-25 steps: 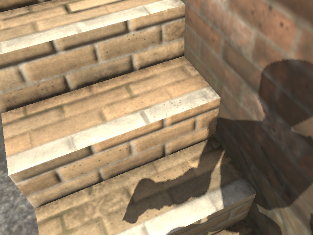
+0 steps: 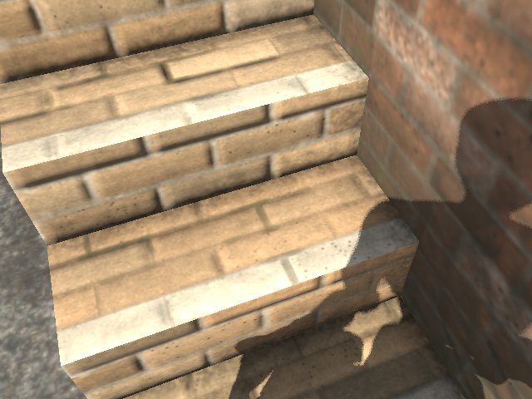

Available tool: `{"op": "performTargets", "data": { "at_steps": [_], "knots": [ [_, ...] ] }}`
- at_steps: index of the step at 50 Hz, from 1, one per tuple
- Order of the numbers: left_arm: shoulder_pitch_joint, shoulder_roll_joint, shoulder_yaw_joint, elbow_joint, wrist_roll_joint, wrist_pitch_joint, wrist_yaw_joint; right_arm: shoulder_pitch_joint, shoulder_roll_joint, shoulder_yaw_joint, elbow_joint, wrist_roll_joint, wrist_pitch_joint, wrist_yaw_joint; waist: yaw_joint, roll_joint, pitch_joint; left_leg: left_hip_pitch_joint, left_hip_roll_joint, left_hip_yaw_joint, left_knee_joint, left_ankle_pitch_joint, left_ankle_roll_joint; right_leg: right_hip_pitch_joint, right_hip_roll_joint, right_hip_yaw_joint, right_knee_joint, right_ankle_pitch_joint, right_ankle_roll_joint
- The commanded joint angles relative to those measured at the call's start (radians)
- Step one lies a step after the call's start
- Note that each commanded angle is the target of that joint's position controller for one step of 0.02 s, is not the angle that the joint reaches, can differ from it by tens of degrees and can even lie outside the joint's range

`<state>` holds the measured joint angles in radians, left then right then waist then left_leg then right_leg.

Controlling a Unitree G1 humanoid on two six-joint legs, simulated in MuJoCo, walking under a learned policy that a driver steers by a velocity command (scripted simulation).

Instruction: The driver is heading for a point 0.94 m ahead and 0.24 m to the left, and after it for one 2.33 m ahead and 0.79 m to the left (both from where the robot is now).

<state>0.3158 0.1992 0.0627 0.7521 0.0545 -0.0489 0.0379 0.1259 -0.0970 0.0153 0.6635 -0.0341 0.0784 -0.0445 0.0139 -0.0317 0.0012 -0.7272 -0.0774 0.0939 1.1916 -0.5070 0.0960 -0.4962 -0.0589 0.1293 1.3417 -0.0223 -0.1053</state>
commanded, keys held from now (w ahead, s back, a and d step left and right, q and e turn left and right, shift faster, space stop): w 1.00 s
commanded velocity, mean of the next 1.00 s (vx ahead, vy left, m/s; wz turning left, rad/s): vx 0.25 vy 0.12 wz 0.00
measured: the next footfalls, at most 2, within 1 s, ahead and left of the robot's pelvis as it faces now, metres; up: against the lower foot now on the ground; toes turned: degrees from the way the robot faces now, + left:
right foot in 0.50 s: +0.20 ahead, -0.14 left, +0.00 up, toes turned -9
left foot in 0.86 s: +0.32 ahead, +0.16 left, +0.20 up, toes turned +5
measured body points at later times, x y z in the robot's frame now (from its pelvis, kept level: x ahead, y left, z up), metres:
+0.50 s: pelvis +0.13 -0.01 +0.09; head +0.15 -0.03 +0.54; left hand +0.24 +0.22 -0.02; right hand +0.15 -0.26 -0.06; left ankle +0.07 +0.09 -0.63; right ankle +0.17 -0.13 -0.63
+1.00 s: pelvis +0.22 +0.05 +0.17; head +0.23 +0.04 +0.62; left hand +0.27 +0.30 +0.04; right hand +0.38 -0.15 +0.06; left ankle +0.28 +0.15 -0.44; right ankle +0.15 -0.12 -0.44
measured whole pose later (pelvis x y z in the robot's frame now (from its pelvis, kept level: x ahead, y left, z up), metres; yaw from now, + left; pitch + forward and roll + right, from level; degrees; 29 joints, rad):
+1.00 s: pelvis +0.22 +0.05 +0.17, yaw +0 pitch +1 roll +2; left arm 0.38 0.18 0.07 0.79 0.05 -0.04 0.03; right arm 0.15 -0.09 0.01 0.66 -0.03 0.07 -0.05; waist -0.01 -0.02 0.00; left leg -0.75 0.01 0.11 1.34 -0.61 0.07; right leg -0.52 -0.07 0.13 1.34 -0.11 -0.11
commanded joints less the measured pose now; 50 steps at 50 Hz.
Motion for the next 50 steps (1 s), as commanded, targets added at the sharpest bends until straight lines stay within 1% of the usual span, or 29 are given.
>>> {"op": "performTargets", "data": {
  "at_steps": [1, 3, 4, 8, 11, 12, 17, 20, 22, 23, 24, 25, 26, 27, 28, 29, 30, 33, 38, 40, 41, 42, 44, 45, 46, 47, 48, 49, 50],
  "knots": [
    [-0.098, -0.116, -0.037, -0.261, 0.052, 0.012, 0.029, 0.004, -0.175, -0.075, 0.050, 0.008, -0.045, 0.002, 0.040, 0.109, 0.090, 0.101, 0.266, -0.677, -0.784, -0.417, 0.063, -0.499, 0.131, 0.135, 0.688, -0.166, -0.001],
    [0.005, -0.099, -0.045, -0.207, 0.034, 0.007, 0.033, 0.037, -0.057, -0.047, 0.137, -0.005, -0.075, 0.013, 0.094, 0.054, 0.109, 0.071, 0.220, -0.539, -0.745, -0.283, 0.078, -0.504, 0.121, 0.075, 0.769, -0.100, 0.026],
    [0.005, -0.081, -0.042, -0.190, 0.020, 0.013, 0.028, 0.056, -0.036, -0.040, 0.160, -0.002, -0.087, 0.014, 0.095, 0.047, 0.110, 0.077, 0.207, -0.474, -0.744, -0.175, 0.090, -0.500, 0.122, 0.060, 0.763, -0.064, 0.039],
    [-0.059, -0.060, -0.033, -0.161, 0.003, 0.028, 0.036, 0.135, -0.111, -0.067, 0.189, 0.001, -0.150, 0.019, 0.053, -0.009, 0.090, 0.158, 0.209, -0.339, -0.744, 0.040, 0.109, -0.510, 0.118, 0.037, 0.612, 0.073, 0.067],
    [-0.109, -0.002, -0.014, -0.154, -0.001, 0.033, 0.048, 0.186, -0.184, -0.094, 0.177, 0.026, -0.167, -0.004, -0.007, 0.053, 0.065, 0.318, 0.247, -0.378, -0.841, 0.048, 0.159, -0.559, 0.085, -0.053, 0.460, 0.063, 0.094],
    [-0.111, -0.003, -0.010, -0.140, -0.001, 0.038, 0.051, 0.214, -0.194, -0.102, 0.182, 0.018, -0.162, -0.011, -0.021, 0.109, 0.038, 0.401, 0.259, -0.402, -0.844, 0.040, 0.190, -0.575, 0.066, -0.078, 0.480, 0.043, 0.091],
    [-0.171, -0.013, -0.001, -0.106, -0.003, 0.044, 0.030, 0.248, -0.164, -0.104, 0.188, 0.004, -0.161, -0.048, -0.063, 0.109, 0.044, 0.569, 0.303, -0.406, -0.866, 0.159, 0.211, -0.537, 0.003, -0.083, 0.398, 0.001, 0.071],
    [-0.153, -0.024, -0.014, -0.087, -0.013, 0.042, 0.011, 0.153, -0.198, -0.111, 0.157, 0.005, -0.154, -0.063, -0.001, 0.108, 0.027, 0.553, 0.237, -0.262, -0.863, 0.259, 0.139, -0.294, -0.052, -0.122, -0.141, -0.035, 0.037],
    [-0.112, -0.041, -0.021, -0.063, -0.069, 0.057, 0.024, 0.197, -0.186, -0.098, 0.189, -0.003, -0.147, -0.052, 0.019, 0.177, -0.009, 0.506, 0.216, -0.219, -0.872, 0.567, 0.159, 0.007, -0.019, -0.245, -0.548, -0.268, -0.007],
    [-0.030, -0.013, -0.013, -0.041, -0.075, 0.057, 0.052, 0.244, -0.203, -0.104, 0.207, -0.007, -0.149, -0.039, 0.031, 0.144, -0.046, 0.551, 0.247, -0.236, -0.788, 0.895, 0.178, 0.136, 0.030, -0.291, -0.637, -0.282, -0.007],
    [0.156, 0.008, -0.015, -0.013, -0.081, 0.025, 0.075, 0.170, -0.215, -0.102, 0.206, 0.020, -0.153, -0.014, 0.162, 0.084, -0.118, 0.604, 0.181, -0.148, -0.524, 1.176, 0.152, 0.303, 0.016, -0.277, -0.927, 0.026, -0.014],
    [0.223, 0.044, -0.017, 0.037, -0.039, 0.002, 0.088, 0.123, -0.154, -0.084, 0.172, 0.054, -0.167, 0.009, 0.155, -0.046, -0.141, 0.518, 0.124, -0.111, -0.264, 0.907, 0.092, 0.436, 0.013, -0.282, -1.058, 0.287, 0.037],
    [0.288, 0.083, -0.010, 0.035, -0.011, 0.003, 0.095, 0.136, -0.081, -0.074, 0.116, 0.054, -0.181, 0.032, 0.125, -0.256, -0.182, 0.210, -0.009, -0.136, 0.017, 0.269, -0.019, 0.643, -0.285, 0.082, -0.888, 0.966, -0.066],
    [0.294, 0.098, -0.016, 0.025, 0.007, 0.014, 0.102, 0.288, -0.058, -0.077, 0.170, 0.033, -0.158, 0.040, 0.078, -0.218, -0.264, 0.105, -0.075, -0.314, 0.468, 0.150, -0.063, 0.622, -0.441, 0.361, -0.930, 1.066, -0.201],
    [0.227, 0.161, 0.008, -0.007, 0.013, 0.029, 0.106, 0.257, -0.066, -0.084, 0.140, 0.009, -0.142, 0.046, 0.052, -0.154, -0.241, -0.035, -0.085, -0.305, 0.838, 0.169, -0.077, 0.559, -0.472, 0.383, -1.022, 0.610, -0.271],
    [0.123, 0.151, 0.009, -0.010, 0.003, 0.033, 0.102, 0.144, -0.050, -0.080, 0.085, -0.017, -0.133, 0.055, 0.007, -0.122, -0.142, -0.209, -0.057, -0.265, 1.060, 0.236, -0.061, 0.498, -0.395, 0.299, -1.045, 0.115, -0.235],
    [0.099, 0.061, -0.018, 0.037, -0.013, 0.022, 0.101, 0.017, -0.007, -0.062, 0.024, -0.040, -0.141, 0.065, -0.019, -0.043, -0.002, -0.352, -0.057, -0.275, 1.136, 0.309, -0.040, 0.413, -0.315, 0.182, -1.034, -0.120, -0.174],
    [0.112, -0.020, -0.044, 0.113, -0.008, -0.030, 0.075, -0.037, 0.033, -0.025, -0.045, -0.023, -0.124, 0.077, -0.049, 0.019, 0.063, -0.462, -0.063, -0.301, 1.253, 0.341, -0.003, 0.328, -0.243, -0.022, -1.003, -0.052, -0.083],
    [0.156, 0.024, -0.040, 0.181, -0.040, -0.096, 0.056, -0.242, -0.008, -0.008, -0.166, 0.010, -0.056, 0.047, -0.063, -0.097, 0.109, -0.422, 0.117, -0.104, 0.812, 0.277, 0.029, 0.223, -0.233, -0.167, -1.228, 0.008, -0.081],
    [0.169, 0.101, -0.014, 0.178, -0.061, -0.073, 0.082, -0.281, 0.034, 0.036, -0.197, 0.033, -0.034, 0.057, 0.000, -0.139, 0.049, -0.332, 0.189, -0.038, 0.356, 0.003, 0.038, 0.358, -0.238, -0.179, -1.366, -0.035, -0.096],
    [0.155, 0.099, -0.005, 0.142, -0.060, -0.048, 0.087, -0.281, 0.070, 0.047, -0.185, 0.049, -0.029, 0.060, 0.037, -0.173, 0.014, -0.127, 0.167, -0.009, 0.197, -0.088, 0.045, 0.312, -0.233, -0.212, -1.413, 0.002, -0.113],
    [0.187, 0.098, -0.007, 0.132, -0.060, -0.034, 0.082, -0.145, 0.083, 0.041, -0.123, 0.030, -0.023, 0.061, 0.027, -0.163, -0.084, 0.077, 0.093, 0.084, 0.234, -0.172, 0.047, 0.341, -0.250, -0.264, -1.338, 0.401, -0.112],
    [0.219, 0.165, 0.003, 0.107, -0.061, -0.052, 0.044, 0.083, 0.007, 0.006, -0.092, -0.004, -0.025, 0.042, -0.054, -0.214, -0.299, 0.312, 0.006, 0.029, 0.117, -0.142, 0.104, 0.465, -0.266, -0.317, -0.997, 1.340, -0.089],
    [0.196, 0.197, 0.021, 0.076, -0.069, -0.055, 0.018, 0.158, -0.033, -0.012, -0.084, -0.008, -0.042, 0.032, -0.098, -0.226, -0.338, 0.418, 0.060, -0.140, 0.012, -0.061, 0.132, 0.355, -0.242, -0.289, -0.816, 1.309, -0.056],
    [0.062, 0.181, 0.024, 0.004, -0.064, -0.057, -0.004, 0.226, -0.105, -0.038, -0.071, -0.023, -0.032, 0.004, -0.160, -0.069, -0.325, 0.439, 0.163, -0.418, -0.215, -0.258, 0.171, 0.159, -0.168, -0.289, -0.610, 1.006, -0.044],
    [-0.105, 0.154, 0.028, -0.082, -0.039, -0.047, -0.013, 0.304, -0.202, -0.072, -0.046, -0.033, -0.006, -0.034, -0.242, 0.332, -0.326, 0.463, 0.259, -0.793, -0.573, -0.689, 0.254, -0.118, -0.003, -0.213, -0.247, 0.159, -0.056],
    [-0.219, 0.044, 0.028, -0.149, 0.000, -0.037, -0.032, 0.260, -0.290, -0.118, -0.059, -0.009, 0.006, -0.042, -0.264, 0.324, -0.250, 0.442, 0.280, -0.992, -0.805, -0.735, 0.256, -0.333, 0.079, 0.055, 0.286, -0.179, -0.065],
    [-0.263, -0.089, 0.005, -0.206, 0.034, -0.011, -0.021, 0.115, -0.288, -0.121, -0.050, 0.007, -0.010, -0.030, -0.191, 0.239, -0.162, 0.361, 0.347, -0.933, -0.804, -0.641, 0.206, -0.496, 0.117, 0.223, 0.633, -0.215, -0.044],
    [-0.244, -0.130, -0.011, -0.263, 0.029, 0.011, -0.003, 0.050, -0.251, -0.109, -0.003, 0.011, -0.020, -0.024, -0.080, 0.212, 0.019, 0.205, 0.339, -0.778, -0.809, -0.553, 0.116, -0.546, 0.104, 0.171, 0.638, -0.182, -0.026]
  ]
}}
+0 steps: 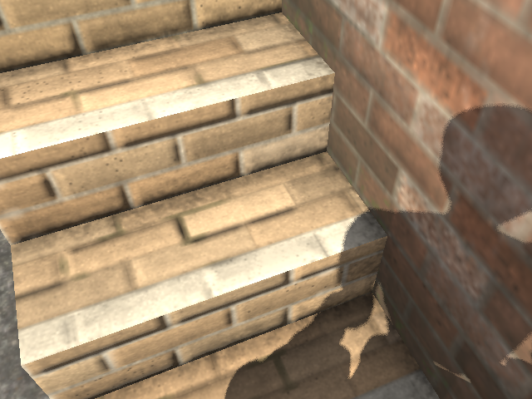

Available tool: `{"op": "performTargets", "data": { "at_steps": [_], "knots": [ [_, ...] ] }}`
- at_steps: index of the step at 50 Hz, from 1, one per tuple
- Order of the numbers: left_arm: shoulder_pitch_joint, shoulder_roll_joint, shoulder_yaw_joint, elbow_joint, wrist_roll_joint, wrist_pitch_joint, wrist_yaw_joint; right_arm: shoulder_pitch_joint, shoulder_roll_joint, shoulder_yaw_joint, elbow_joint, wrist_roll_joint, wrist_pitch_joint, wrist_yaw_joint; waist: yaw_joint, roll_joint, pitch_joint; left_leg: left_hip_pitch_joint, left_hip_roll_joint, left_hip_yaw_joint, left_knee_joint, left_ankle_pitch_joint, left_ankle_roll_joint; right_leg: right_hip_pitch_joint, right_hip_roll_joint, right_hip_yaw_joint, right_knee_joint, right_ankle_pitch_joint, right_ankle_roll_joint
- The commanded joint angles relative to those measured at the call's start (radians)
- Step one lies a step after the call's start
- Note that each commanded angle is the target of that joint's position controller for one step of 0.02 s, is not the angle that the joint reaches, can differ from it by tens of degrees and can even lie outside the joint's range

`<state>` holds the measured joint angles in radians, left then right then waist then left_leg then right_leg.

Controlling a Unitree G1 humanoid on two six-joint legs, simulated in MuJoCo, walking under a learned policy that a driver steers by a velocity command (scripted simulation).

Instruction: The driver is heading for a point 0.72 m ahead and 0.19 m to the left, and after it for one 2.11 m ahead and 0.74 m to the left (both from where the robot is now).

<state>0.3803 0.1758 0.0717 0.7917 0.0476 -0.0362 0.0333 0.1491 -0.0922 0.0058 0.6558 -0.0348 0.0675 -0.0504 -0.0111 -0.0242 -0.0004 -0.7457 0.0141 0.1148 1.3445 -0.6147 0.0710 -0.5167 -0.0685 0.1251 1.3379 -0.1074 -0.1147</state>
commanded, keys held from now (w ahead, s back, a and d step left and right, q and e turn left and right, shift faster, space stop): w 0.44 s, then w+q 0.56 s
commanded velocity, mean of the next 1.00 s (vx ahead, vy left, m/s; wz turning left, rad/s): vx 0.24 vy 0.10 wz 0.21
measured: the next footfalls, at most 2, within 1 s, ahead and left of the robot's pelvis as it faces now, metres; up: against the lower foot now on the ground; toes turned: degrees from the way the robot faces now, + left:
right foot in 0.40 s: +0.21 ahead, -0.13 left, +0.00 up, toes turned -9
left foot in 0.88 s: +0.32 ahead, +0.24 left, +0.19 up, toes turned +17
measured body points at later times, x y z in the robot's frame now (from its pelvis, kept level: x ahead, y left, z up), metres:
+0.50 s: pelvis +0.14 -0.01 +0.11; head +0.14 -0.04 +0.56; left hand +0.14 +0.24 -0.01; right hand +0.26 -0.25 -0.02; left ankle +0.04 +0.12 -0.45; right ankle +0.18 -0.12 -0.61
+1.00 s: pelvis +0.22 +0.09 +0.19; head +0.24 +0.12 +0.64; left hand +0.26 +0.40 +0.07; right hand +0.46 -0.07 +0.11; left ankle +0.28 +0.23 -0.42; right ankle +0.16 -0.10 -0.40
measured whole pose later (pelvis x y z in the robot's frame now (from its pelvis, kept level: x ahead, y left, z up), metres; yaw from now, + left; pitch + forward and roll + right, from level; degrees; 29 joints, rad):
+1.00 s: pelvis +0.22 +0.09 +0.19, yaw +15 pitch +0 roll +0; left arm 0.24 0.32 0.10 0.73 0.02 -0.02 0.01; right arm 0.13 -0.15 -0.02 0.54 -0.01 0.05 -0.01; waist 0.00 -0.04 0.05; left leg -0.84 0.03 0.02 1.37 -0.54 0.03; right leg -0.48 -0.12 0.03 1.42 -0.11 -0.05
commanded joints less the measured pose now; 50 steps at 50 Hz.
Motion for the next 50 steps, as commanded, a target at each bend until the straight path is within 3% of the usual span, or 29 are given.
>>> {"op": "performTargets", "data": {
  "at_steps": [1, 3, 4, 9, 13, 15, 16, 18, 19, 20, 21, 22, 23, 25, 26, 29, 33, 35, 37, 39, 40, 41, 43, 44, 45, 46, 47, 48, 50],
  "knots": [
    [-0.182, -0.095, -0.024, -0.298, 0.041, -0.002, 0.013, -0.009, -0.206, -0.084, 0.056, 0.017, -0.025, -0.019, 0.038, 0.137, 0.141, 0.114, 0.217, -0.671, -0.913, -0.367, 0.091, -0.517, 0.116, 0.120, 0.634, -0.045, 0.017],
    [-0.001, -0.068, -0.018, -0.208, 0.031, 0.002, 0.028, -0.025, -0.073, -0.048, 0.128, -0.002, -0.038, -0.008, 0.115, 0.063, 0.135, 0.039, 0.169, -0.466, -0.822, -0.091, 0.108, -0.443, 0.146, 0.059, 0.775, 0.050, 0.062],
    [0.007, -0.063, -0.019, -0.202, 0.020, 0.002, 0.026, -0.015, -0.072, -0.049, 0.152, -0.006, -0.056, -0.002, 0.127, 0.063, 0.134, 0.048, 0.154, -0.389, -0.821, 0.004, 0.121, -0.440, 0.150, 0.055, 0.764, 0.087, 0.069],
    [-0.127, 0.005, -0.006, -0.205, -0.001, 0.051, 0.045, 0.101, -0.184, -0.080, 0.198, 0.022, -0.129, -0.005, 0.048, 0.027, 0.109, 0.297, 0.183, -0.291, -0.930, 0.210, 0.177, -0.506, 0.115, 0.004, 0.532, 0.079, 0.092],
    [-0.175, 0.042, 0.006, -0.174, -0.023, 0.065, 0.041, 0.179, -0.246, -0.109, 0.205, 0.017, -0.158, -0.023, -0.005, 0.082, 0.048, 0.527, 0.219, -0.293, -1.036, 0.214, 0.208, -0.492, 0.040, -0.103, 0.378, 0.030, 0.076],
    [-0.169, 0.020, -0.014, -0.189, -0.023, 0.051, 0.029, 0.058, -0.247, -0.099, 0.163, -0.003, -0.156, -0.028, 0.068, 0.089, 0.016, 0.486, 0.171, -0.197, -1.038, 0.325, 0.171, -0.276, -0.036, -0.123, 0.019, 0.050, 0.049],
    [-0.145, 0.016, -0.024, -0.179, -0.050, 0.046, 0.028, 0.005, -0.250, -0.095, 0.153, -0.008, -0.150, -0.026, 0.104, 0.102, -0.005, 0.390, 0.137, -0.113, -1.051, 0.411, 0.142, -0.052, -0.049, -0.180, -0.225, 0.016, 0.026],
    [0.075, 0.028, -0.017, -0.110, -0.065, 0.055, 0.059, 0.017, -0.258, -0.091, 0.164, -0.023, -0.155, -0.015, 0.191, 0.127, -0.103, 0.434, 0.162, -0.147, -0.968, 0.808, 0.185, 0.259, -0.038, -0.198, -0.448, -0.078, -0.006],
    [0.193, 0.076, -0.002, -0.077, -0.069, 0.041, 0.082, 0.011, -0.240, -0.088, 0.157, 0.012, -0.166, 0.003, 0.237, 0.071, -0.149, 0.550, 0.135, -0.114, -0.786, 1.159, 0.162, 0.352, 0.002, -0.253, -0.653, 0.007, 0.006],
    [0.231, 0.080, -0.009, -0.048, -0.048, 0.017, 0.091, 0.026, -0.230, -0.083, 0.169, 0.056, -0.170, 0.024, 0.252, -0.012, -0.131, 0.642, 0.065, -0.044, -0.534, 1.209, 0.105, 0.368, 0.059, -0.336, -0.998, 0.259, 0.037],
    [0.267, 0.059, -0.030, 0.001, -0.045, -0.009, 0.091, 0.041, -0.158, -0.054, 0.173, 0.073, -0.164, 0.042, 0.201, -0.056, -0.162, 0.543, 0.011, -0.062, -0.289, 0.796, 0.071, 0.483, 0.008, -0.302, -1.034, 0.434, 0.064],
    [0.261, 0.053, -0.033, -0.014, -0.015, -0.013, 0.098, 0.196, -0.074, -0.061, 0.177, 0.067, -0.148, 0.046, 0.090, -0.221, -0.149, 0.288, -0.151, -0.182, 0.114, 0.293, -0.031, 0.554, -0.252, 0.103, -0.875, 1.022, -0.069],
    [0.168, 0.097, -0.035, -0.033, 0.002, -0.013, 0.098, 0.348, -0.021, -0.062, 0.194, 0.043, -0.120, 0.045, -0.011, -0.191, -0.173, 0.167, -0.179, -0.320, 0.512, 0.257, -0.065, 0.444, -0.397, 0.396, -1.026, 0.803, -0.177],
    [-0.003, 0.152, -0.009, -0.061, -0.028, -0.001, 0.100, 0.125, -0.065, -0.069, 0.059, -0.043, -0.087, 0.043, -0.043, -0.041, 0.029, -0.143, -0.113, -0.199, 0.773, 0.375, -0.057, 0.308, -0.355, 0.279, -1.119, -0.288, -0.131],
    [0.008, 0.129, -0.019, -0.024, -0.036, -0.013, 0.103, 0.032, -0.064, -0.063, 0.006, -0.056, -0.079, 0.047, -0.028, -0.016, 0.111, -0.222, -0.111, -0.223, 0.813, 0.441, -0.034, 0.252, -0.325, 0.168, -1.086, -0.270, -0.088],
    [0.020, 0.108, -0.030, 0.006, -0.023, -0.042, 0.116, -0.022, -0.065, -0.058, -0.044, -0.013, -0.041, 0.062, -0.027, 0.003, 0.064, -0.256, -0.113, -0.257, 0.847, 0.529, 0.001, 0.276, -0.264, -0.052, -0.994, -0.094, -0.026],
    [0.122, 0.115, -0.017, 0.029, -0.012, -0.084, 0.077, -0.179, -0.033, -0.043, -0.156, -0.013, 0.002, 0.043, 0.007, -0.119, 0.036, -0.525, -0.064, -0.271, 1.024, 0.369, 0.036, 0.417, -0.331, -0.083, -1.071, -0.221, -0.065],
    [0.146, 0.125, -0.004, 0.031, 0.001, -0.087, 0.086, -0.219, -0.015, -0.035, -0.204, -0.018, 0.008, 0.039, 0.005, -0.075, 0.064, -0.629, 0.010, -0.313, 0.978, 0.342, 0.047, 0.449, -0.375, -0.087, -1.108, -0.276, -0.036],
    [0.140, 0.143, 0.005, 0.037, 0.005, -0.071, 0.097, -0.293, -0.017, -0.024, -0.248, 0.008, 0.001, 0.056, 0.025, -0.059, 0.096, -0.642, 0.045, -0.255, 0.844, 0.282, 0.037, 0.422, -0.360, -0.155, -1.174, -0.324, -0.027],
    [0.076, 0.200, 0.023, 0.016, -0.019, -0.067, 0.100, -0.352, -0.024, -0.011, -0.310, 0.042, -0.008, 0.082, 0.036, -0.194, 0.126, -0.604, 0.107, -0.240, 0.640, 0.095, 0.049, 0.403, -0.347, -0.215, -1.255, -0.275, -0.034],
    [0.008, 0.276, 0.039, -0.019, -0.050, -0.054, 0.099, -0.323, -0.022, 0.012, -0.313, 0.051, -0.011, 0.090, 0.021, -0.144, 0.107, -0.381, 0.149, -0.144, 0.233, -0.012, 0.058, 0.335, -0.306, -0.319, -1.332, -0.270, -0.020],
    [-0.035, 0.276, 0.037, -0.044, -0.059, -0.038, 0.102, -0.262, 0.003, 0.024, -0.285, 0.054, -0.003, 0.084, 0.029, -0.177, 0.050, -0.101, 0.144, -0.072, 0.071, -0.075, 0.078, 0.243, -0.294, -0.364, -1.375, -0.212, -0.051],
    [0.076, 0.291, 0.034, 0.001, -0.066, -0.015, 0.078, -0.094, -0.012, 0.005, -0.219, 0.031, -0.004, 0.066, 0.062, -0.176, -0.065, 0.099, 0.046, 0.108, 0.087, -0.109, 0.105, 0.391, -0.330, -0.413, -1.258, 0.397, -0.121],
    [0.031, 0.308, 0.034, 0.003, -0.050, -0.008, 0.048, 0.033, -0.072, -0.010, -0.199, 0.005, -0.015, 0.060, -0.009, -0.082, -0.189, 0.203, 0.000, 0.024, -0.044, -0.050, 0.145, 0.482, -0.299, -0.438, -1.004, 0.821, -0.103],
    [-0.036, 0.338, 0.043, -0.033, -0.046, 0.003, 0.022, 0.162, -0.098, -0.034, -0.167, 0.004, -0.025, 0.057, -0.091, -0.072, -0.268, 0.318, -0.058, -0.170, -0.203, 0.010, 0.179, 0.400, -0.229, -0.409, -0.751, 0.892, -0.054],
    [-0.109, 0.304, 0.035, -0.139, -0.051, -0.007, -0.012, 0.239, -0.247, -0.079, -0.172, -0.003, -0.038, 0.046, -0.152, 0.213, -0.343, 0.513, 0.135, -0.680, -0.544, -0.321, 0.258, 0.087, -0.124, -0.350, -0.425, 0.476, 0.029],
    [-0.273, 0.232, 0.027, -0.219, -0.038, -0.023, -0.054, 0.299, -0.386, -0.135, -0.186, 0.006, -0.028, 0.028, -0.212, 0.425, -0.455, 0.652, 0.224, -1.086, -0.920, -0.662, 0.269, -0.162, 0.035, -0.181, -0.010, -0.074, 0.034],
    [-0.270, 0.127, 0.022, -0.218, -0.012, -0.026, -0.070, 0.156, -0.403, -0.153, -0.206, 0.044, -0.018, 0.025, -0.157, 0.327, -0.446, 0.519, 0.248, -1.135, -1.033, -0.665, 0.187, -0.189, 0.073, 0.006, 0.390, -0.089, 0.061],
    [-0.306, -0.011, -0.017, -0.273, -0.008, -0.009, -0.027, 0.000, -0.288, -0.115, -0.140, 0.025, -0.037, 0.035, -0.020, 0.322, -0.197, 0.307, 0.185, -0.837, -0.898, -0.387, 0.072, -0.336, 0.051, 0.029, 0.705, 0.026, 0.068]
  ]
}}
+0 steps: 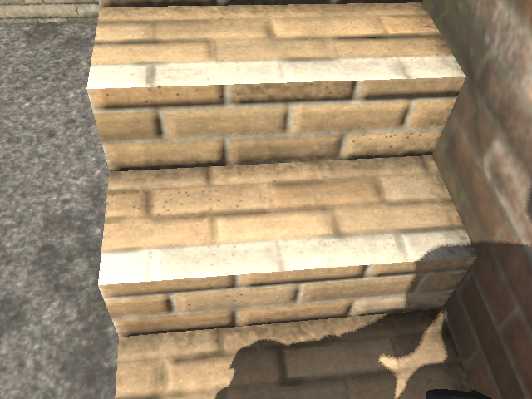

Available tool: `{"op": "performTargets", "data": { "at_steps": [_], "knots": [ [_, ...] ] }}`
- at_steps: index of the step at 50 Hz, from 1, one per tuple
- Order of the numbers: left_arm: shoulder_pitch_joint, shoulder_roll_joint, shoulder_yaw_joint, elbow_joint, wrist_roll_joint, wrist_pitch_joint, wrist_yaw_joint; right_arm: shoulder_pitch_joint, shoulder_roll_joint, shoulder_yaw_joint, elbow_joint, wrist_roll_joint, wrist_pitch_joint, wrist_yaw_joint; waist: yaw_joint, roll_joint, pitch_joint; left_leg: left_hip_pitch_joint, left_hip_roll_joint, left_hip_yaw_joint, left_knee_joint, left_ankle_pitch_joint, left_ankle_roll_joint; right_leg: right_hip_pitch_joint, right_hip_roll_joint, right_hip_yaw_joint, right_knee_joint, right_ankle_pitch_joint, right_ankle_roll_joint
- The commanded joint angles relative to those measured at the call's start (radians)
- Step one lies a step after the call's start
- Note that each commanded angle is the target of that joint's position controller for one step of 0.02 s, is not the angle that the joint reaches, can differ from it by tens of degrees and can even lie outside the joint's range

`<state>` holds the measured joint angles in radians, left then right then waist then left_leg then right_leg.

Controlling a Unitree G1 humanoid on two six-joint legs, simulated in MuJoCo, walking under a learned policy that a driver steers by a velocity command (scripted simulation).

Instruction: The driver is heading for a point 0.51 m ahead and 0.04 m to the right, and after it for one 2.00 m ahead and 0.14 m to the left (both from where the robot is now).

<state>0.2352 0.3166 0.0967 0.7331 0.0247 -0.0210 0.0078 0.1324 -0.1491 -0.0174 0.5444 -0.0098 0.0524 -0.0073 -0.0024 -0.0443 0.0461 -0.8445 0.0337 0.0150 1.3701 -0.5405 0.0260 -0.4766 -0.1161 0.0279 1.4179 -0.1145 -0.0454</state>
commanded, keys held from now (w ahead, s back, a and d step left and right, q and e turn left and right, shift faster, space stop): w+q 0.04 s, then w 0.50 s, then no key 0.46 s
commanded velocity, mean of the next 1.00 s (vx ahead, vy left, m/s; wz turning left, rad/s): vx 0.22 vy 0.00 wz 0.15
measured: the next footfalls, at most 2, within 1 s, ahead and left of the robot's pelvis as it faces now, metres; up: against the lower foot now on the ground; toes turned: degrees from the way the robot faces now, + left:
right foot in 0.56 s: +0.34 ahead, -0.29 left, +0.20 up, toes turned +0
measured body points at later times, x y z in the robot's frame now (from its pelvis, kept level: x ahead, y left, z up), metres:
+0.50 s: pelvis +0.16 -0.11 +0.13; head +0.17 -0.11 +0.58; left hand +0.38 +0.13 +0.08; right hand +0.20 -0.36 +0.00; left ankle +0.09 +0.12 -0.60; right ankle +0.24 -0.25 -0.30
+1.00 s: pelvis +0.18 -0.12 +0.20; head +0.16 -0.19 +0.65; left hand +0.42 +0.08 +0.19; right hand +0.24 -0.36 +0.03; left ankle +0.12 +0.06 -0.31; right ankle +0.29 -0.29 -0.41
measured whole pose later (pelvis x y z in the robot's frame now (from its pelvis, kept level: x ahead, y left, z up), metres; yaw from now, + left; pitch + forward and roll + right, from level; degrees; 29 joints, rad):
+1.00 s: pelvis +0.18 -0.12 +0.20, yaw +2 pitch -3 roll +3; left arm 0.08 0.15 -0.01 0.58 -0.01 -0.01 0.10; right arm 0.27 -0.23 -0.05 0.82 -0.06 0.13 0.00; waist -0.11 0.10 -0.01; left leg -0.61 -0.18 -0.20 1.70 -0.03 -0.05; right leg -0.76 -0.18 0.08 1.32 -0.79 0.08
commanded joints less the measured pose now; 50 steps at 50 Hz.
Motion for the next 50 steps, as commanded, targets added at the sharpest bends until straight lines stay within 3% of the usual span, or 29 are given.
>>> {"op": "performTargets", "data": {
  "at_steps": [1, 2, 7, 10, 11, 12, 13, 14, 15, 18, 19, 20, 23, 24, 25, 26, 27, 28, 29, 30, 31, 32, 34, 35, 37, 39, 44, 46, 50],
  "knots": [
    [-0.113, -0.153, -0.054, -0.208, 0.023, -0.014, 0.022, 0.034, -0.183, -0.075, 0.019, 0.005, -0.045, 0.008, 0.011, 0.285, -0.069, 0.316, 0.121, -0.580, -0.834, -0.397, 0.098, -0.437, 0.100, 0.091, 0.595, 0.024, 0.012],
    [-0.077, -0.144, -0.059, -0.196, 0.024, -0.009, 0.032, 0.014, -0.136, -0.063, 0.042, 0.002, -0.061, 0.028, 0.033, 0.234, -0.018, 0.265, 0.100, -0.513, -0.795, -0.319, 0.108, -0.453, 0.120, 0.060, 0.666, 0.004, 0.015],
    [-0.017, -0.103, -0.056, -0.165, 0.001, 0.000, 0.048, 0.072, -0.132, -0.061, 0.090, -0.018, -0.152, 0.033, 0.055, 0.087, 0.010, 0.324, 0.135, -0.375, -0.853, 0.068, 0.115, -0.431, 0.153, 0.050, 0.503, 0.090, 0.042],
    [-0.060, -0.106, -0.053, -0.153, -0.026, 0.024, 0.058, 0.103, -0.165, -0.060, 0.097, -0.022, -0.154, 0.016, 0.022, 0.168, -0.007, 0.403, 0.183, -0.358, -0.953, 0.055, 0.153, -0.420, 0.179, 0.011, 0.406, 0.102, 0.057],
    [-0.076, -0.108, -0.050, -0.151, -0.020, 0.026, 0.043, 0.184, -0.218, -0.082, 0.145, -0.030, -0.151, 0.012, -0.002, 0.241, -0.071, 0.440, 0.196, -0.388, -0.998, -0.138, 0.200, -0.462, 0.217, -0.024, 0.559, 0.054, 0.043],
    [-0.073, -0.076, -0.039, -0.148, -0.022, 0.021, 0.039, 0.195, -0.220, -0.080, 0.131, -0.028, -0.144, 0.017, -0.016, 0.240, -0.057, 0.505, 0.204, -0.415, -1.028, -0.151, 0.208, -0.514, 0.188, -0.043, 0.598, 0.033, 0.058],
    [-0.138, -0.102, -0.053, -0.162, -0.039, 0.022, 0.036, 0.206, -0.228, -0.084, 0.145, -0.023, -0.146, 0.016, -0.030, 0.216, -0.014, 0.538, 0.220, -0.409, -1.045, -0.126, 0.214, -0.603, 0.182, -0.023, 0.653, -0.034, 0.062],
    [-0.236, -0.130, -0.068, -0.209, -0.024, 0.012, 0.043, 0.217, -0.234, -0.084, 0.145, -0.042, -0.159, 0.015, -0.055, 0.191, 0.018, 0.601, 0.241, -0.422, -1.039, -0.065, 0.218, -0.698, 0.173, 0.002, 0.702, -0.045, 0.049],
    [-0.298, -0.148, -0.077, -0.227, -0.029, 0.008, 0.047, 0.258, -0.265, -0.093, 0.169, -0.052, -0.185, 0.007, -0.082, 0.158, 0.022, 0.679, 0.298, -0.430, -1.056, -0.006, 0.229, -0.809, 0.185, 0.050, 0.812, -0.117, 0.037],
    [-0.312, -0.119, -0.066, -0.253, -0.025, 0.000, 0.064, 0.306, -0.259, -0.091, 0.223, -0.052, -0.236, -0.007, -0.077, 0.208, 0.030, 0.844, 0.380, -0.380, -1.113, 0.055, 0.205, -0.971, 0.138, 0.140, 0.875, -0.300, 0.017],
    [-0.324, -0.126, -0.067, -0.255, -0.009, 0.007, 0.063, 0.317, -0.244, -0.087, 0.256, -0.039, -0.250, -0.010, -0.058, 0.177, 0.059, 0.823, 0.388, -0.343, -1.153, 0.055, 0.207, -0.983, 0.109, 0.137, 0.863, -0.307, 0.016],
    [-0.341, -0.125, -0.059, -0.257, -0.026, 0.010, 0.075, 0.335, -0.241, -0.094, 0.277, -0.039, -0.249, -0.015, -0.085, 0.233, 0.042, 0.859, 0.400, -0.315, -1.173, 0.065, 0.215, -1.047, 0.101, 0.101, 0.947, -0.393, -0.001],
    [-0.476, -0.122, -0.077, -0.353, -0.043, 0.013, 0.067, 0.253, -0.314, -0.105, 0.274, -0.037, -0.233, -0.005, -0.089, 0.245, 0.079, 0.786, 0.393, -0.161, -1.298, 0.069, 0.148, -1.006, 0.008, 0.052, 0.765, -0.600, -0.029],
    [-0.482, -0.143, -0.098, -0.390, -0.045, 0.019, 0.069, 0.260, -0.254, -0.093, 0.286, -0.032, -0.202, -0.020, -0.076, 0.222, 0.048, 0.729, 0.321, -0.098, -1.295, 0.163, 0.126, -0.874, -0.008, 0.036, 0.599, -0.650, -0.037],
    [-0.239, -0.118, -0.103, -0.320, -0.070, 0.031, 0.062, -0.023, -0.239, -0.081, 0.239, 0.000, -0.186, 0.002, 0.078, 0.244, -0.050, 0.437, 0.157, 0.150, -1.333, 0.349, 0.069, -0.301, 0.010, -0.063, 0.114, -0.598, -0.050],
    [-0.041, -0.063, -0.075, -0.253, -0.090, 0.027, 0.053, -0.028, -0.271, -0.079, 0.184, 0.030, -0.185, -0.004, 0.140, 0.118, -0.107, 0.223, 0.128, 0.094, -1.324, 0.487, 0.109, 0.203, 0.058, -0.107, -0.182, -0.173, 0.003],
    [0.156, -0.053, -0.047, -0.192, -0.078, 0.047, 0.062, 0.083, -0.366, -0.097, 0.253, 0.073, -0.177, 0.004, 0.229, 0.229, -0.258, 0.400, 0.107, 0.004, -1.183, 0.981, 0.121, 0.385, 0.209, -0.187, -0.303, -0.380, 0.035],
    [0.298, -0.028, -0.039, -0.163, -0.064, 0.045, 0.071, 0.047, -0.374, -0.108, 0.238, 0.066, -0.172, 0.023, 0.279, 0.306, -0.309, 0.545, 0.103, -0.017, -0.924, 1.165, 0.037, 0.450, 0.167, -0.042, -0.526, -0.198, 0.050],
    [0.358, 0.144, -0.021, -0.085, 0.004, 0.048, 0.104, 0.085, -0.211, -0.082, 0.149, 0.113, -0.149, 0.060, 0.167, -0.346, -0.369, 0.376, -0.072, -0.007, -0.315, 0.389, -0.113, 0.441, -0.175, 0.591, -0.801, 0.696, -0.049],
    [0.319, 0.138, -0.044, -0.104, -0.008, 0.004, 0.128, 0.345, -0.112, -0.067, 0.307, 0.099, -0.107, 0.061, 0.096, -0.324, -0.546, 0.528, -0.189, -0.351, 0.109, 0.239, -0.156, 0.351, -0.285, 0.800, -0.922, 0.849, -0.082],
    [0.101, 0.123, -0.055, -0.166, -0.049, -0.023, 0.114, 0.336, -0.136, -0.078, 0.304, 0.087, -0.067, 0.074, -0.009, -0.278, -0.540, 0.494, -0.197, -0.397, 0.340, 0.263, -0.178, 0.251, -0.246, 0.631, -0.818, 0.336, -0.036],
    [-0.019, 0.107, -0.060, -0.147, -0.067, -0.021, 0.107, 0.251, -0.132, -0.077, 0.272, 0.052, -0.036, 0.056, -0.073, -0.320, -0.409, 0.388, -0.166, -0.372, 0.301, 0.317, -0.165, 0.171, -0.198, 0.554, -0.745, 0.050, -0.030],
    [-0.187, -0.054, -0.092, -0.182, -0.056, -0.025, 0.102, 0.188, -0.193, -0.074, 0.290, -0.036, 0.024, 0.018, -0.099, -0.285, -0.232, 0.278, -0.154, -0.306, 0.275, 0.416, -0.136, -0.022, -0.109, 0.381, -0.533, -0.361, -0.005],
    [-0.208, -0.076, -0.095, -0.179, -0.049, -0.021, 0.101, 0.164, -0.208, -0.074, 0.284, -0.053, 0.047, 0.007, -0.099, -0.279, -0.182, 0.278, -0.160, -0.287, 0.294, 0.446, -0.122, -0.114, -0.100, 0.370, -0.520, -0.538, -0.013],
    [-0.132, -0.088, -0.090, -0.170, -0.037, -0.040, 0.096, 0.155, -0.221, -0.085, 0.291, -0.058, 0.064, 0.000, -0.076, -0.132, -0.120, 0.281, -0.187, -0.264, 0.274, 0.497, -0.095, -0.152, -0.128, 0.398, -0.588, -0.505, -0.024],
    [-0.100, -0.061, -0.074, -0.152, -0.041, -0.042, 0.095, 0.158, -0.196, -0.083, 0.292, -0.060, 0.076, -0.002, -0.084, -0.097, -0.086, 0.260, -0.202, -0.250, 0.258, 0.506, -0.075, -0.170, -0.130, 0.392, -0.591, -0.555, -0.031],
    [-0.153, -0.047, -0.068, -0.181, -0.050, -0.028, 0.096, 0.208, -0.180, -0.083, 0.294, -0.069, 0.092, -0.016, -0.110, -0.171, -0.090, 0.196, -0.228, -0.237, 0.371, 0.521, -0.081, -0.213, -0.147, 0.354, -0.592, -0.609, -0.048],
    [-0.210, -0.039, -0.068, -0.202, -0.044, -0.024, 0.099, 0.228, -0.175, -0.078, 0.285, -0.062, 0.100, -0.015, -0.134, -0.176, -0.100, 0.198, -0.220, -0.218, 0.410, 0.525, -0.078, -0.253, -0.159, 0.328, -0.575, -0.621, -0.044],
    [-0.367, -0.023, -0.078, -0.300, -0.022, 0.018, 0.089, 0.367, -0.139, -0.056, 0.283, -0.031, 0.069, 0.010, -0.228, -0.215, -0.096, 0.351, -0.176, -0.167, 0.277, 0.486, -0.051, -0.400, -0.157, 0.178, -0.491, -0.631, -0.022]
  ]
}}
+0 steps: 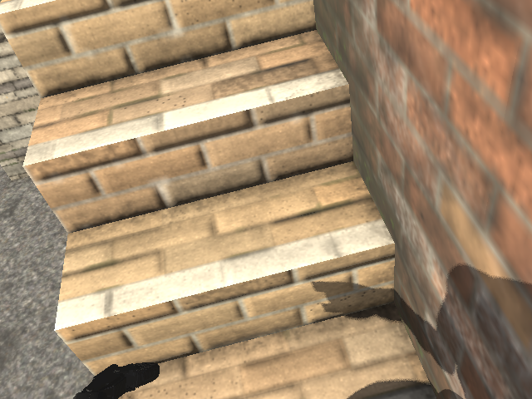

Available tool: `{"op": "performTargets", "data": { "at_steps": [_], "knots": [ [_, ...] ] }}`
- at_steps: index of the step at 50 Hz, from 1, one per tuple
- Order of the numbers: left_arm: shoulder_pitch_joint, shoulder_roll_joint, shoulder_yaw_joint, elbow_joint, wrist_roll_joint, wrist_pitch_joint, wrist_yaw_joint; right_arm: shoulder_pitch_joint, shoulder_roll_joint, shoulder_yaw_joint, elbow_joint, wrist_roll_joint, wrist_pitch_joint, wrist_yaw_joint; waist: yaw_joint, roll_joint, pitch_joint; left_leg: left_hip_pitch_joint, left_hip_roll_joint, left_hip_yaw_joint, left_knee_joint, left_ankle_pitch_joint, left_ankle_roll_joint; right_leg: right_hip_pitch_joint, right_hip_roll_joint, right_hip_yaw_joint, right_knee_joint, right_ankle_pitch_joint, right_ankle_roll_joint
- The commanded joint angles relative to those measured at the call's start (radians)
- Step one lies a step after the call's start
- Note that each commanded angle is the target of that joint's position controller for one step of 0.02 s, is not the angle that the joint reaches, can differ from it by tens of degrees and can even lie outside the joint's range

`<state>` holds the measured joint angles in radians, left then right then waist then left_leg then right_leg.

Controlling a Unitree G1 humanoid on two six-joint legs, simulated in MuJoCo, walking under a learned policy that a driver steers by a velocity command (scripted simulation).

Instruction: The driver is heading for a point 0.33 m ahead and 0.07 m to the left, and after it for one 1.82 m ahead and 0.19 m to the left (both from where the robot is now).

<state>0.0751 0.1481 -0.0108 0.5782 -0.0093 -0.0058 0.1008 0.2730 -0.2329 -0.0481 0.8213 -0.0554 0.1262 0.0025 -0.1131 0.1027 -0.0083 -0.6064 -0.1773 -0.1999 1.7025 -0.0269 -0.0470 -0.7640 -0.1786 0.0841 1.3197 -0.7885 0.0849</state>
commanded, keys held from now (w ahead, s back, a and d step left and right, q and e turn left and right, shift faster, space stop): no key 0.82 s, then w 0.18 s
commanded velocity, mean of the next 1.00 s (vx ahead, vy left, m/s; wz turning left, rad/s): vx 0.04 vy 0.00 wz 0.00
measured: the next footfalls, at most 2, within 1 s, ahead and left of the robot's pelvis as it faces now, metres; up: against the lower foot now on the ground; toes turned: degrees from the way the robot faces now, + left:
left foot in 0.14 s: -0.02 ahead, +0.21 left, -0.20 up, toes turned -1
right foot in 0.38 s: -0.06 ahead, -0.01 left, -0.20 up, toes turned -5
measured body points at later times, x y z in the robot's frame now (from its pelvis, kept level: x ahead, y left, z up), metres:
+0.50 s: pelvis -0.08 +0.09 -0.08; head -0.08 +0.09 +0.37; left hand -0.05 +0.35 -0.22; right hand +0.04 -0.14 -0.20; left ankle -0.06 +0.21 -0.81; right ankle -0.10 +0.00 -0.81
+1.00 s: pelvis -0.10 +0.10 -0.08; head -0.09 +0.10 +0.37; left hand -0.01 +0.36 -0.20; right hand -0.02 -0.14 -0.20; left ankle -0.08 +0.21 -0.78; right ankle -0.10 +0.00 -0.81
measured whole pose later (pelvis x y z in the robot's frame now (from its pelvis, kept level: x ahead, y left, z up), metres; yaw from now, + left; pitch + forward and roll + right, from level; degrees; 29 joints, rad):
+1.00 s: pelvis -0.10 +0.10 -0.08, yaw +1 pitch +2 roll +0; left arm 0.28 0.21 0.03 0.74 0.01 0.01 0.09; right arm 0.33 -0.21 -0.02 0.74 -0.03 -0.01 0.01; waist 0.02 0.00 -0.02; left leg -0.45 -0.02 0.01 0.79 -0.36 0.09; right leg -0.32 -0.01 -0.06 0.58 -0.37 -0.06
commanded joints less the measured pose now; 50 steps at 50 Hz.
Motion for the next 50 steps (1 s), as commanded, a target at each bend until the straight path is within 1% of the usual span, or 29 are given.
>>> {"op": "performTargets", "data": {
  "at_steps": [1, 2, 4, 5, 6, 7, 8, 9, 10, 11, 12, 13, 14, 15, 17, 18, 19, 20, 21, 22, 24, 26, 30, 31, 36, 41, 45, 48, 50],
  "knots": [
    [-0.249, 0.158, 0.026, -0.160, 0.024, 0.012, 0.000, 0.257, -0.057, -0.022, 0.006, 0.027, -0.005, -0.007, -0.146, -0.405, -0.029, 0.162, 0.107, 0.080, -0.254, -0.106, 0.059, -0.138, -0.124, 0.100, -0.396, 0.018, -0.134],
    [-0.246, 0.149, 0.031, -0.136, 0.033, 0.019, 0.017, 0.284, -0.024, -0.008, 0.017, 0.028, -0.017, -0.011, -0.143, -0.407, -0.007, 0.136, 0.166, 0.110, -0.509, -0.144, 0.096, -0.074, -0.126, 0.071, -0.348, 0.038, -0.119],
    [-0.172, 0.167, 0.067, -0.083, 0.032, 0.027, 0.049, 0.249, 0.004, -0.001, 0.021, -0.002, -0.018, -0.006, -0.082, -0.347, -0.040, 0.292, 0.285, 0.234, -0.946, -0.001, 0.217, 0.044, -0.134, 0.080, -0.289, 0.133, -0.127],
    [-0.159, 0.140, 0.072, -0.070, 0.022, 0.036, 0.055, 0.256, 0.038, 0.008, 0.034, -0.006, -0.021, -0.003, -0.072, -0.294, -0.046, 0.367, 0.330, 0.237, -1.142, 0.118, 0.258, 0.052, -0.083, 0.023, -0.185, 0.191, -0.127],
    [-0.120, 0.036, 0.057, -0.056, 0.016, 0.044, 0.059, 0.236, 0.080, 0.030, 0.037, -0.006, -0.016, -0.004, -0.020, -0.161, -0.026, 0.368, 0.343, 0.235, -1.277, 0.236, 0.274, 0.056, 0.044, -0.126, 0.120, 0.284, -0.126],
    [-0.051, -0.016, 0.053, -0.012, 0.029, 0.080, 0.076, 0.150, 0.008, 0.014, -0.023, -0.003, -0.026, 0.017, -0.028, -0.022, -0.020, 0.292, 0.276, 0.228, -1.242, 0.089, 0.268, 0.018, 0.211, -0.231, 0.628, 0.201, -0.137],
    [0.039, -0.073, 0.048, -0.048, -0.024, 0.098, 0.047, 0.017, -0.091, 0.030, -0.069, -0.015, -0.093, 0.049, 0.185, 0.146, 0.097, 0.059, 0.262, -0.059, -1.189, 0.412, 0.171, -0.075, 0.201, -0.107, 0.955, 0.246, -0.077],
    [0.060, -0.078, 0.031, -0.073, -0.018, 0.097, 0.034, -0.053, -0.173, 0.012, -0.127, 0.009, -0.120, 0.052, 0.240, 0.164, 0.118, -0.007, 0.373, -0.146, -1.298, 0.276, 0.160, -0.078, 0.159, -0.053, 0.902, 0.297, -0.058],
    [0.068, -0.060, 0.028, -0.067, 0.019, 0.100, 0.025, -0.124, -0.140, 0.013, -0.142, 0.037, -0.138, 0.053, 0.236, 0.136, 0.138, -0.066, 0.347, -0.082, -1.283, -0.084, 0.190, -0.091, 0.187, -0.034, 0.907, 0.435, -0.038],
    [-0.035, 0.002, 0.041, -0.085, 0.036, 0.102, 0.019, -0.166, -0.215, -0.017, -0.154, 0.025, -0.147, 0.038, 0.190, 0.242, 0.149, -0.053, 0.417, -0.233, -1.419, -0.322, 0.271, -0.143, 0.144, -0.098, 0.926, 0.458, -0.040],
    [-0.169, 0.092, 0.053, -0.086, 0.056, 0.090, 0.006, -0.263, -0.151, -0.005, -0.187, 0.032, -0.181, 0.016, 0.139, 0.109, 0.195, -0.045, 0.441, -0.282, -1.422, -0.412, 0.300, -0.131, 0.077, -0.052, 0.755, 0.722, -0.066],
    [-0.156, 0.132, 0.067, -0.062, 0.064, 0.082, -0.003, -0.259, -0.111, 0.002, -0.198, 0.022, -0.201, -0.001, 0.131, 0.075, 0.151, 0.013, 0.454, -0.301, -1.383, -0.401, 0.318, -0.054, 0.071, -0.031, 0.603, 0.793, -0.076],
    [-0.100, 0.135, 0.055, -0.023, 0.052, 0.082, -0.019, -0.198, -0.096, 0.008, -0.182, 0.023, -0.204, -0.023, 0.136, 0.065, 0.134, 0.099, 0.427, -0.261, -1.348, -0.429, 0.261, 0.036, 0.059, -0.040, 0.217, 0.781, -0.083],
    [-0.055, 0.122, 0.056, 0.000, 0.049, 0.085, -0.022, -0.125, -0.085, 0.002, -0.157, 0.009, -0.199, -0.045, 0.130, 0.142, 0.103, 0.186, 0.392, -0.214, -1.327, -0.448, 0.210, 0.126, 0.098, -0.084, -0.135, 0.647, -0.083],
    [-0.038, 0.138, 0.059, 0.053, 0.011, 0.103, -0.011, 0.116, -0.070, -0.009, -0.057, -0.003, -0.129, -0.066, 0.031, 0.322, 0.100, 0.386, 0.335, -0.146, -1.346, -0.448, 0.211, 0.216, 0.212, -0.252, -0.676, 0.132, -0.102],
    [-0.014, 0.132, 0.052, 0.102, -0.003, 0.091, -0.003, 0.196, -0.064, -0.016, -0.042, -0.025, -0.106, -0.076, -0.018, 0.378, 0.076, 0.498, 0.381, -0.187, -1.332, -0.272, 0.236, 0.277, 0.184, -0.206, -0.909, 0.063, -0.111],
    [0.105, 0.103, 0.038, 0.187, 0.009, 0.064, 0.002, 0.220, -0.034, -0.020, -0.027, -0.006, -0.102, -0.072, -0.011, 0.238, 0.087, 0.462, 0.334, -0.093, -1.125, -0.176, 0.219, 0.428, 0.128, -0.105, -1.145, 0.364, -0.119],
    [0.126, 0.109, 0.022, 0.198, 0.031, 0.028, 0.018, 0.241, 0.048, -0.014, -0.051, 0.002, -0.136, -0.038, -0.056, -0.029, 0.044, 0.194, 0.257, 0.047, -0.908, -0.324, 0.160, 0.635, -0.027, 0.114, -0.930, 0.883, -0.134],
    [0.153, 0.054, 0.012, 0.176, 0.003, 0.013, 0.021, 0.160, 0.042, -0.008, -0.079, 0.057, -0.157, -0.013, 0.029, -0.294, 0.050, 0.038, 0.269, 0.088, -1.060, -0.304, 0.144, 0.652, -0.120, 0.255, -0.936, 0.937, -0.266],
    [0.138, 0.025, 0.002, 0.174, 0.012, 0.006, 0.019, 0.067, 0.024, -0.002, -0.079, 0.073, -0.176, -0.004, 0.063, -0.273, 0.057, 0.057, 0.265, 0.099, -1.060, -0.249, 0.133, 0.610, -0.126, 0.264, -0.951, 0.868, -0.300],
    [0.078, 0.106, 0.032, 0.129, 0.013, 0.016, 0.006, 0.019, -0.008, 0.014, -0.078, 0.070, -0.195, 0.010, 0.073, -0.142, 0.024, 0.277, 0.261, 0.113, -1.232, -0.101, 0.146, 0.502, -0.022, 0.071, -0.955, 0.702, -0.226],
    [0.202, 0.157, 0.059, 0.158, -0.011, 0.022, 0.003, 0.016, -0.038, 0.014, -0.081, 0.057, -0.196, 0.010, 0.114, -0.128, -0.009, 0.379, 0.283, 0.099, -1.271, -0.003, 0.162, 0.519, 0.066, -0.052, -0.931, 0.665, -0.154],
    [0.218, 0.151, 0.064, 0.119, 0.001, 0.019, -0.001, 0.036, -0.067, 0.017, -0.100, 0.044, -0.162, -0.004, 0.107, -0.155, -0.043, 0.388, 0.278, 0.066, -1.303, -0.114, 0.171, 0.522, 0.085, -0.078, -0.889, 0.550, -0.123],
    [0.239, 0.148, 0.060, 0.134, -0.008, 0.017, -0.011, 0.046, -0.073, 0.017, -0.103, 0.044, -0.156, -0.013, 0.102, -0.185, -0.021, 0.375, 0.287, 0.037, -1.330, -0.236, 0.170, 0.484, 0.094, -0.079, -0.875, 0.455, -0.115],
    [0.234, 0.149, 0.056, 0.121, -0.002, 0.029, -0.009, 0.013, -0.062, 0.024, -0.134, 0.045, -0.147, -0.014, 0.120, -0.044, 0.034, 0.260, 0.302, -0.047, -1.420, -0.428, 0.196, 0.460, 0.110, -0.077, -0.807, 0.406, -0.090],
    [0.239, 0.163, 0.056, 0.119, 0.007, 0.028, -0.001, 0.019, -0.066, 0.019, -0.155, 0.051, -0.146, -0.011, 0.127, -0.035, 0.030, 0.220, 0.280, -0.028, -1.408, -0.394, 0.193, 0.494, 0.112, -0.062, -0.808, 0.400, -0.098],
    [0.219, 0.192, 0.060, 0.098, 0.028, 0.024, 0.005, 0.029, -0.064, 0.013, -0.154, 0.036, -0.140, -0.006, 0.146, -0.129, 0.041, 0.113, 0.204, 0.064, -1.294, -0.513, 0.179, 0.509, 0.069, 0.028, -0.912, 0.153, -0.158],
    [0.282, 0.227, 0.077, 0.121, 0.021, 0.007, -0.006, 0.009, -0.019, 0.018, -0.167, 0.023, -0.158, 0.011, 0.171, -0.265, 0.069, -0.021, 0.148, 0.221, -0.943, -0.378, 0.153, 0.528, -0.098, 0.277, -1.086, -0.092, -0.283],
    [0.305, 0.241, 0.101, 0.163, 0.015, 0.000, -0.011, -0.006, -0.041, 0.002, -0.174, 0.003, -0.173, 0.015, 0.183, -0.278, 0.086, -0.166, 0.208, 0.205, -0.582, -0.392, 0.139, 0.522, -0.211, 0.416, -1.170, -0.152, -0.399]
  ]
}}
Keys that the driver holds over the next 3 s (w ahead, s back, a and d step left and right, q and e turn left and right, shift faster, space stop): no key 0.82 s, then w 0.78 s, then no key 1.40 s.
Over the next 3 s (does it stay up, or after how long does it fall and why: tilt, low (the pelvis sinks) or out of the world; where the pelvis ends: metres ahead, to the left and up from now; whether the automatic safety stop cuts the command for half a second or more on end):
stays up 0.35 0.06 0.31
